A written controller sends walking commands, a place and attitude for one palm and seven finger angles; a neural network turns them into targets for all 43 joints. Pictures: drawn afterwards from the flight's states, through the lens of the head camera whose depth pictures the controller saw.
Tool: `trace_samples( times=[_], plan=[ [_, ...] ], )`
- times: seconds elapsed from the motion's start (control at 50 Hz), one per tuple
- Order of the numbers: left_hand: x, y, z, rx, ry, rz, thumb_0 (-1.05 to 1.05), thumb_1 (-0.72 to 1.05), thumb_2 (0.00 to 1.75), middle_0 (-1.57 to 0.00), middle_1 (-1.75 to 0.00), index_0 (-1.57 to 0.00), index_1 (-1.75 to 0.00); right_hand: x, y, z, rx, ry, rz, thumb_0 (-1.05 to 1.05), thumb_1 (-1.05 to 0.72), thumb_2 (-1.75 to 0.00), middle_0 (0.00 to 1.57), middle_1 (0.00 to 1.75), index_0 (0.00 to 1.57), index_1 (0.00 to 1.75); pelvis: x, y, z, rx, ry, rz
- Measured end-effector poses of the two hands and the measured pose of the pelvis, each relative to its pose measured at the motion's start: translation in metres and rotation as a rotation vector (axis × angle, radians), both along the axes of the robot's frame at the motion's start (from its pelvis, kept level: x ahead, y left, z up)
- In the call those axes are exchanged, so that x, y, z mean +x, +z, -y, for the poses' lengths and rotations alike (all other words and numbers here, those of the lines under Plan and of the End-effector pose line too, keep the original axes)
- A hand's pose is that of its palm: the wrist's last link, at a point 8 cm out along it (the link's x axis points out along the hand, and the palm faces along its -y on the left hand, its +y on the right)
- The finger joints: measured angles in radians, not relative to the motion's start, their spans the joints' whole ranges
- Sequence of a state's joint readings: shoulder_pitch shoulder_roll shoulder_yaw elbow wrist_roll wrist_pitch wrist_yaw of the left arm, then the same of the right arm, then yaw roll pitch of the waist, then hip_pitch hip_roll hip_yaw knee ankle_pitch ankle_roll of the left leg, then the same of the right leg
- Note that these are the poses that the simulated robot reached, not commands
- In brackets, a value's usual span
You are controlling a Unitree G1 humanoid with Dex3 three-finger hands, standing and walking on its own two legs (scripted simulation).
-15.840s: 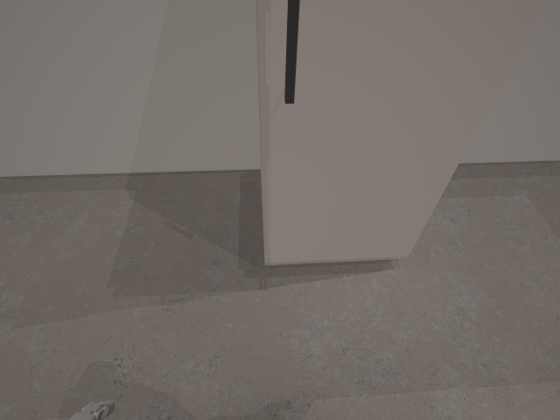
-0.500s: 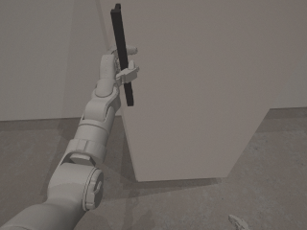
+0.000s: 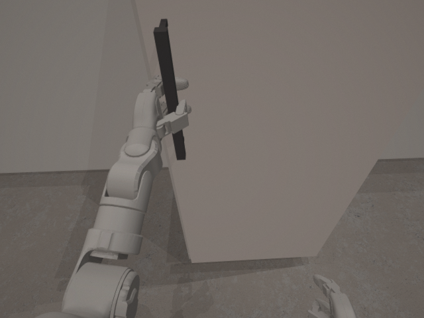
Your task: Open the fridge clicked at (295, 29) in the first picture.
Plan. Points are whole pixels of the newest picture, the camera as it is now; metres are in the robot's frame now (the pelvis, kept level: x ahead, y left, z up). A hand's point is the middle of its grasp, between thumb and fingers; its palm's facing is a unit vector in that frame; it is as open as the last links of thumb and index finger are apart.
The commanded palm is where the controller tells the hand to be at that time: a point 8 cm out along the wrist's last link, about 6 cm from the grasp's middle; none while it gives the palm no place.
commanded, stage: pull the door a little, standing still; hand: left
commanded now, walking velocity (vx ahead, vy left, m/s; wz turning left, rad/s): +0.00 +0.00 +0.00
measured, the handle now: (173, 99) +0.46 +0.10 +0.20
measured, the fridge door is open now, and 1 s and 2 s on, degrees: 1 25 56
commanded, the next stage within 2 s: walk backward, drawing the door open in 0.30 s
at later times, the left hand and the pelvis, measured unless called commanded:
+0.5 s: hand (186, 148) +0.33 +0.06 +0.20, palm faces -0.08 -0.99 -0.11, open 6.4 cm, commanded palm +0.30 +0.12 +0.20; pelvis +0.00 +0.00 +0.00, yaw +0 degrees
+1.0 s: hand (222, 224) +0.20 +0.00 +0.19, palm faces -0.10 -0.97 -0.23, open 7.3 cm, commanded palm +0.18 +0.05 +0.20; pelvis -0.10 -0.06 -0.02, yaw +5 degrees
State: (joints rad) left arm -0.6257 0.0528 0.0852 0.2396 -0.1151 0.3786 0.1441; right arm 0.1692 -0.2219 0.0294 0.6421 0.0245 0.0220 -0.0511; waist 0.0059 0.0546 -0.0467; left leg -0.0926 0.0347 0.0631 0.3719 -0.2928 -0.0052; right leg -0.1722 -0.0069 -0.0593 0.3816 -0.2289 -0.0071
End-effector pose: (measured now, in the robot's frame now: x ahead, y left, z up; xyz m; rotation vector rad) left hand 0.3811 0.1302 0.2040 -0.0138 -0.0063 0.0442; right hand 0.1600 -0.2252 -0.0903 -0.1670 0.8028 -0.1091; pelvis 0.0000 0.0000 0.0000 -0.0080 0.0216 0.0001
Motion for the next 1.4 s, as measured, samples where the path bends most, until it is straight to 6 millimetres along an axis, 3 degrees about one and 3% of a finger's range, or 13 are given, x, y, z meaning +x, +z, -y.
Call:
trace_samples(
  times=[0.12,0.26,0.44,0.56,0.78,1.0,1.04,1.1,1.18,1.3,1.4],
  plan=[
    [-0.001,0.001,0.001,0.0,0.011,-0.014,0.03,0.75,0.8,-0.31,-1.35,-0.33,-1.34,0.014,0.005,-0.006,0.006,0.026,0.027,0.02,-0.9,-0.9,0.2,0.3,0.2,0.29,0.0,0.0,0.001,0.004,0.006,0.0],
    [-0.012,-0.001,0.002,0.001,-0.005,0.017,0.02,0.76,0.79,-0.29,-1.34,-0.3,-1.31,0.014,0.005,-0.012,0.039,0.03,0.028,0.02,-0.9,-0.9,0.2,0.3,0.2,0.29,0.003,0.0,0.001,0.008,-0.004,0.002],
    [-0.059,-0.003,0.011,0.028,-0.07,0.082,0.02,0.73,0.77,-0.31,-1.36,-0.27,-1.29,0.021,0.008,-0.015,0.069,0.046,0.039,0.02,-0.9,-0.9,0.2,0.3,0.2,0.29,0.008,0.0,0.001,0.011,-0.012,0.012],
    [-0.083,-0.005,0.016,0.157,-0.183,0.27,0.0,0.64,0.76,-0.39,-1.38,-0.29,-1.32,0.023,0.008,-0.009,0.02,0.029,0.051,0.02,-0.9,-0.9,0.2,0.3,0.2,0.29,-0.007,-0.003,0.002,-0.003,0.003,-0.01],
    [-0.134,-0.009,0.039,0.22,-0.191,0.358,-0.05,0.65,0.74,-0.44,-1.4,-0.18,-1.26,-0.029,-0.008,0.002,0.082,0.008,0.01,0.02,-0.9,-0.9,0.2,0.3,0.2,0.29,-0.047,-0.006,0.025,0.032,-0.002,0.01],
    [-0.19,-0.013,0.072,0.234,-0.191,0.4,-0.07,0.66,0.71,-0.46,-1.4,-0.13,-1.2,-0.092,-0.023,0.035,0.036,0.02,-0.016,0.02,-0.9,-0.9,0.2,0.3,0.2,0.29,-0.103,-0.016,0.056,0.011,0.081,0.018],
    [-0.199,-0.015,0.079,0.239,-0.196,0.423,-0.07,0.67,0.72,-0.47,-1.4,-0.11,-1.17,-0.101,-0.028,0.04,0.032,0.033,-0.018,0.02,-0.9,-0.9,0.2,0.3,0.2,0.29,-0.113,-0.02,0.066,0.03,0.104,0.019],
    [-0.214,-0.014,0.09,0.245,-0.187,0.411,-0.07,0.66,0.72,-0.47,-1.4,-0.11,-1.18,-0.114,-0.03,0.046,0.046,0.101,-0.075,0.02,-0.9,-0.9,0.2,0.3,0.19,0.29,-0.126,-0.011,0.088,0.028,0.169,0.029],
    [-0.233,-0.013,0.106,0.25,-0.148,0.401,-0.07,0.64,0.73,-0.48,-1.4,-0.13,-1.19,-0.118,-0.032,0.062,0.066,0.201,-0.114,0.02,-0.9,-0.9,0.2,0.3,0.2,0.29,-0.137,-0.006,0.123,-0.016,0.229,0.022],
    [-0.26,-0.016,0.137,0.275,-0.011,0.428,-0.08,0.63,0.78,-0.52,-1.4,-0.12,-1.21,-0.084,-0.035,0.102,0.094,0.276,-0.051,0.02,-0.9,-0.9,0.2,0.3,0.2,0.3,-0.14,-0.018,0.188,-0.014,0.286,0.027],
    [-0.282,-0.014,0.16,0.275,0.039,0.392,-0.07,0.62,0.78,-0.51,-1.4,-0.14,-1.22,-0.051,-0.017,0.136,0.025,0.318,0.029,0.02,-0.9,-0.9,0.2,0.3,0.2,0.29,-0.145,-0.012,0.223,0.015,0.419,0.036]
  ],
)
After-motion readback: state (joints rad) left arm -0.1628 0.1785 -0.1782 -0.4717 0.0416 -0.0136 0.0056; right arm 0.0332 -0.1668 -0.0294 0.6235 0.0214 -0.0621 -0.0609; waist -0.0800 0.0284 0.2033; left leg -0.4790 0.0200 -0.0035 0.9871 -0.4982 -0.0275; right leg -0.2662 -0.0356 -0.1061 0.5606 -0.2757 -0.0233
